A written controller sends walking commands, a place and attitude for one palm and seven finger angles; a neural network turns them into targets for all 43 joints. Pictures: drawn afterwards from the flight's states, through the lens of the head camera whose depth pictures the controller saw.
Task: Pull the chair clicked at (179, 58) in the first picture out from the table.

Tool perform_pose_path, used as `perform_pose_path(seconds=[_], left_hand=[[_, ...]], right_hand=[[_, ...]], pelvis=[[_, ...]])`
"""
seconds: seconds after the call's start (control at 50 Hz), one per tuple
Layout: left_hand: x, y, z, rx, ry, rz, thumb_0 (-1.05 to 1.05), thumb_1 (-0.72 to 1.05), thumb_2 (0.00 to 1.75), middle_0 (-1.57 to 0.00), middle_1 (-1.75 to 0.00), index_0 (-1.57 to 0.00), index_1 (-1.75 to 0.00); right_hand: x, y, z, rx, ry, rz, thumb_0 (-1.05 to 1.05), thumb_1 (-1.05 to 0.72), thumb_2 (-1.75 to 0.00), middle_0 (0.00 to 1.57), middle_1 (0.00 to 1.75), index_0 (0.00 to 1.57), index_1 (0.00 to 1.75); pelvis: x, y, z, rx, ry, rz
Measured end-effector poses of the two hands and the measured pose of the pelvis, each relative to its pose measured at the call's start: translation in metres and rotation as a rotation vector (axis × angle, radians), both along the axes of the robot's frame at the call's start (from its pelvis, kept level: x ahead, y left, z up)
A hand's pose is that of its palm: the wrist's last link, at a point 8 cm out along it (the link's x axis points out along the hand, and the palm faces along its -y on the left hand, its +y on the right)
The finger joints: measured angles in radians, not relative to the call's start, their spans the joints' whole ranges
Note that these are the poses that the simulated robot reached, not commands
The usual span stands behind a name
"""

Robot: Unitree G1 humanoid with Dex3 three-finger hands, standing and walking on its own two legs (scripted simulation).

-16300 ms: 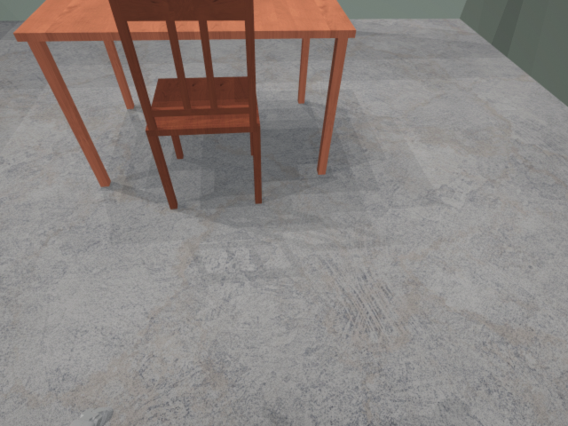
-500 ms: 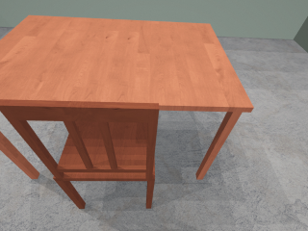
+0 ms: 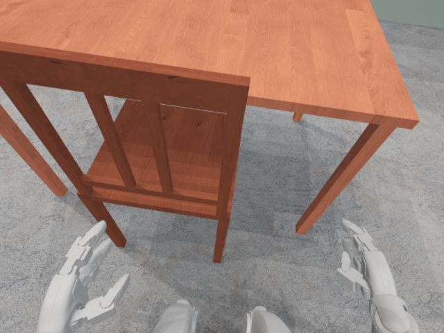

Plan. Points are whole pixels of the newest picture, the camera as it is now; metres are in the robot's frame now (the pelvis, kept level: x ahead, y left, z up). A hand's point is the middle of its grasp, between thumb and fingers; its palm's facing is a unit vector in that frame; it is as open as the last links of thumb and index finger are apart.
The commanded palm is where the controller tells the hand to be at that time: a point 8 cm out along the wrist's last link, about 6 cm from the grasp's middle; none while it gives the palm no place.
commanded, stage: raise the hand toward the chair's back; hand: left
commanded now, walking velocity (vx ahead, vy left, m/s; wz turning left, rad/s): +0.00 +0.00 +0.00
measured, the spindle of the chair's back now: (115, 146) +0.45 +0.28 +0.01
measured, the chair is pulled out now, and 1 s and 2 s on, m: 0.00 0.00 0.00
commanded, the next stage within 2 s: aim the fingers beside a spindle in 1.58 s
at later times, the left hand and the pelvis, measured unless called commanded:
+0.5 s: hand (104, 252) +0.22 +0.21 +0.05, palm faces +0.04 -1.00 -0.08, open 14.4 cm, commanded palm +0.19 +0.26 +0.05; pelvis +0.00 +0.00 +0.01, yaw +0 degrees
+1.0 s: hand (84, 245) +0.23 +0.24 +0.05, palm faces -0.04 -1.00 -0.03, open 16.9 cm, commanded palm +0.22 +0.30 +0.06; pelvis +0.00 +0.04 +0.01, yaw +0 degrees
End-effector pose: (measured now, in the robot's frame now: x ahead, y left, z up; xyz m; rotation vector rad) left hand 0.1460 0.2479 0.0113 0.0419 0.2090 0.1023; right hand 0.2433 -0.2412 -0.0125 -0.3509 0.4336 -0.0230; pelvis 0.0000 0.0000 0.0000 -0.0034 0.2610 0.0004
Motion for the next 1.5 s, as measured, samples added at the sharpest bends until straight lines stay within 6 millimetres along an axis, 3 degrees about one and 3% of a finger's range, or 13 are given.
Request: perform_pose_path(seconds=[0.06,0.12,0.2,0.3,0.44,0.52,0.6,0.78,0.96,1.1,1.26,1.4,1.5], left_hand=[[-0.006,0.012,0.028,0.047,-0.138,0.064,0.01,0.42,0.69,-0.16,-0.22,-0.15,-0.22],[0.011,0.004,0.050,0.060,-0.285,-0.006,0.01,0.35,0.67,-0.14,-0.21,-0.14,-0.21],[0.049,-0.024,0.039,0.008,-0.224,-0.223,0.01,0.26,0.63,-0.13,-0.20,-0.13,-0.19],[0.068,-0.029,0.018,-0.069,0.007,-0.241,0.00,0.14,0.58,-0.13,-0.18,-0.13,-0.18],[0.054,0.008,0.051,0.027,-0.125,-0.013,0.00,-0.02,0.51,-0.12,-0.15,-0.11,-0.15],[0.052,0.011,0.040,0.024,-0.127,-0.090,0.00,-0.11,0.47,-0.10,-0.14,-0.09,-0.14],[0.053,0.003,0.023,-0.037,-0.066,-0.185,0.00,-0.21,0.43,-0.09,-0.12,-0.08,-0.12],[0.060,0.034,0.060,0.019,-0.212,-0.070,-0.01,-0.41,0.34,-0.08,-0.09,-0.07,-0.09],[0.061,0.040,0.037,-0.022,-0.061,-0.162,-0.01,-0.48,0.31,-0.07,-0.08,-0.06,-0.08],[0.072,0.065,0.063,0.031,-0.203,-0.092,-0.01,-0.50,0.30,-0.07,-0.08,-0.06,-0.08],[0.081,0.059,0.042,-0.029,-0.061,-0.171,-0.01,-0.50,0.30,-0.06,-0.08,-0.06,-0.08],[0.079,0.062,0.061,0.013,-0.179,-0.113,-0.02,-0.50,0.30,-0.07,-0.08,-0.06,-0.08],[0.079,0.061,0.051,0.012,-0.148,-0.110,-0.01,-0.50,0.30,-0.06,-0.08,-0.06,-0.08]], right_hand=[[0.006,0.021,-0.025,0.043,0.027,0.060,0.01,-0.90,-0.90,0.19,0.30,0.20,0.30],[-0.003,0.041,-0.052,0.099,0.076,0.095,0.01,-0.90,-0.90,0.20,0.30,0.20,0.30],[-0.032,0.051,-0.079,0.175,0.167,0.044,0.02,-0.90,-0.90,0.20,0.30,0.20,0.30],[-0.075,0.033,-0.084,0.199,0.277,-0.103,0.02,-0.90,-0.89,0.20,0.30,0.21,0.30],[-0.106,-0.007,-0.068,0.095,0.330,-0.200,0.02,-0.90,-0.90,0.20,0.30,0.20,0.30],[-0.101,-0.017,-0.062,0.038,0.299,-0.201,0.02,-0.90,-0.90,0.20,0.30,0.20,0.30],[-0.087,-0.013,-0.051,0.015,0.231,-0.203,0.02,-0.90,-0.90,0.20,0.30,0.20,0.30],[-0.060,0.035,-0.034,0.074,0.153,-0.113,0.02,-0.90,-0.90,0.20,0.30,0.20,0.30],[-0.057,0.067,-0.034,0.089,0.174,-0.060,0.02,-0.90,-0.90,0.20,0.30,0.20,0.30],[-0.069,0.064,-0.040,0.057,0.238,-0.069,0.02,-0.90,-0.90,0.20,0.30,0.20,0.30],[-0.079,0.052,-0.035,0.043,0.256,-0.128,0.02,-0.90,-0.90,0.20,0.30,0.20,0.30],[-0.081,0.047,-0.031,0.028,0.251,-0.120,0.02,-0.90,-0.90,0.20,0.30,0.20,0.30],[-0.077,0.047,-0.038,0.043,0.255,-0.106,0.02,-0.90,-0.90,0.20,0.30,0.20,0.30]], pelvis=[[-0.002,-0.004,-0.007,-0.020,0.014,0.026],[-0.006,-0.007,-0.012,-0.033,0.027,0.043],[-0.011,-0.009,-0.015,-0.029,0.049,0.037],[-0.006,-0.008,-0.005,-0.008,0.050,0.011],[0.002,-0.003,0.008,-0.009,0.042,0.004],[-0.002,0.004,0.004,-0.021,0.044,0.013],[-0.004,0.011,0.003,-0.030,0.042,0.008],[-0.001,0.027,0.011,-0.042,0.019,0.017],[-0.002,0.040,0.013,-0.054,0.016,0.018],[0.002,0.046,0.014,-0.063,0.019,0.025],[0.005,0.050,0.018,-0.065,0.023,0.015],[0.006,0.047,0.019,-0.063,0.020,0.016],[0.003,0.044,0.015,-0.062,0.026,0.020]])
